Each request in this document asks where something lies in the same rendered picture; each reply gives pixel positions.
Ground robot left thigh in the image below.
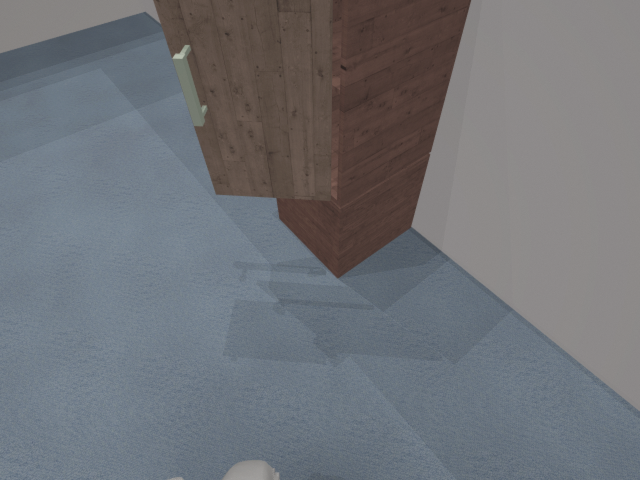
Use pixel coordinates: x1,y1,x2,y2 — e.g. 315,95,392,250
222,460,280,480

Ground cupboard door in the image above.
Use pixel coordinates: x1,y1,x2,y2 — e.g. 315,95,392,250
153,0,333,201

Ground handle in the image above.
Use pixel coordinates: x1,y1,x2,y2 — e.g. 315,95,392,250
172,45,208,126

